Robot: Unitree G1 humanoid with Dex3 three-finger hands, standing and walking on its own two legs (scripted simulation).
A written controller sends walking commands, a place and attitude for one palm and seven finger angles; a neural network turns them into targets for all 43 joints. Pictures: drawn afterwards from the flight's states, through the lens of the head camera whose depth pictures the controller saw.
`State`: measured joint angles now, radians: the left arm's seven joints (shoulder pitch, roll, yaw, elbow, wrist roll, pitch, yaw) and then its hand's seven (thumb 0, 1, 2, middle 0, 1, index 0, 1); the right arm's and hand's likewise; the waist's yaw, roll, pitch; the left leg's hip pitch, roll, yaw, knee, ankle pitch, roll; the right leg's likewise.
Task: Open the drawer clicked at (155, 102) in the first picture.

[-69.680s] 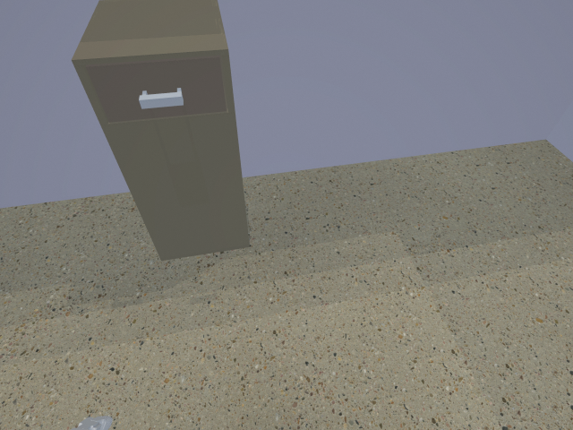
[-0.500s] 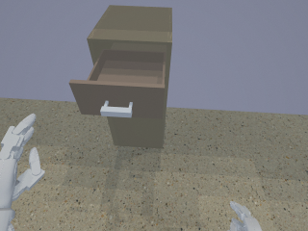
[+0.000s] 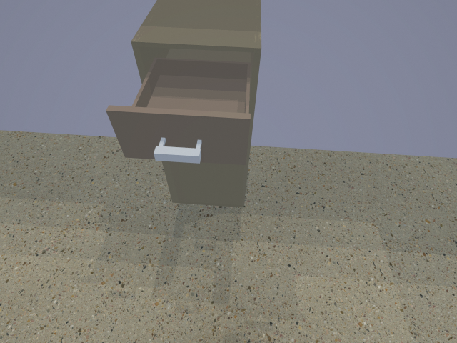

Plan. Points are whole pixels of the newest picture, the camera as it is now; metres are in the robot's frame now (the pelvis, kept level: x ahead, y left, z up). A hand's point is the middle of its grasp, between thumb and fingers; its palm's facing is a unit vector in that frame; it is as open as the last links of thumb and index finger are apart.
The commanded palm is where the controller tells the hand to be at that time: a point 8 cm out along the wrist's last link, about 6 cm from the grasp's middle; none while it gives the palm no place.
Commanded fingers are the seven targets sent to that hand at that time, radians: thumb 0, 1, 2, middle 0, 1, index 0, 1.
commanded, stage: let the arm hang, fingers relaxed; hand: left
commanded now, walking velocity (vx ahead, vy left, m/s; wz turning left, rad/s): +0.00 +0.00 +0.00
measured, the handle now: (179, 148) +0.53 +0.16 -0.01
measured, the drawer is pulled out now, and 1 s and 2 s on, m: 0.29 0.29 0.29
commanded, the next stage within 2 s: look to check the result in 0.56 s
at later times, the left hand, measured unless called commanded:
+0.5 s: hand out of the picture +0.00 +0.16 -0.18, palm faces +0.03 -0.98 -0.18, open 7.3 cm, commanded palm none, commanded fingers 0.00 0.90 0.90 -0.20 -0.30 -0.20 -0.30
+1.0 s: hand out of the picture +0.02 +0.17 -0.17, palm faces +0.02 -0.98 -0.20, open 7.4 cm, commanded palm none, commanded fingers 0.00 0.90 0.90 -0.20 -0.30 -0.20 -0.30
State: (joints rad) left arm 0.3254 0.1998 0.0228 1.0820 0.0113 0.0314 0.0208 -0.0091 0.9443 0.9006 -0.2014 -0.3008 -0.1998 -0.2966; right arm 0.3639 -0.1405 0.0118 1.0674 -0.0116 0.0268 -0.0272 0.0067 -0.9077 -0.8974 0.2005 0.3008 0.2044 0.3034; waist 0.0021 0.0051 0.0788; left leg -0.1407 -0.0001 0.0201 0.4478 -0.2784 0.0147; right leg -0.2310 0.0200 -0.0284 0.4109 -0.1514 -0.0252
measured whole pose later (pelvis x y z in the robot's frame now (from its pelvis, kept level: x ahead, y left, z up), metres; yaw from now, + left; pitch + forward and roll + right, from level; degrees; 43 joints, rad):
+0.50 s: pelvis +0.00 +0.00 +0.00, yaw -1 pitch -2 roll +0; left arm 0.29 0.13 0.02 1.11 0.01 0.01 0.03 0.01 0.92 0.90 -0.20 -0.30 -0.20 -0.30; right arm 0.35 -0.10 0.00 1.10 -0.01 0.00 -0.03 0.00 -0.91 -0.90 0.20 0.30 0.20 0.30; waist -0.01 0.01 0.05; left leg -0.13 0.00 0.04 0.44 -0.28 0.01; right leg -0.24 0.03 -0.01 0.43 -0.16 -0.03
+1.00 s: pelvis +0.01 -0.01 +0.00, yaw -1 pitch -2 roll +0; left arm 0.26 0.15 0.02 1.11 0.01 0.00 0.03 0.00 0.91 0.90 -0.20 -0.30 -0.20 -0.30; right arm 0.30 -0.13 -0.01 1.11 -0.01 0.00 -0.03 0.00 -0.91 -0.90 0.20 0.30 0.20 0.30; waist -0.01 0.00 0.07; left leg -0.10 0.01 0.04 0.41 -0.28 0.01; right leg -0.21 0.03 -0.01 0.40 -0.16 -0.03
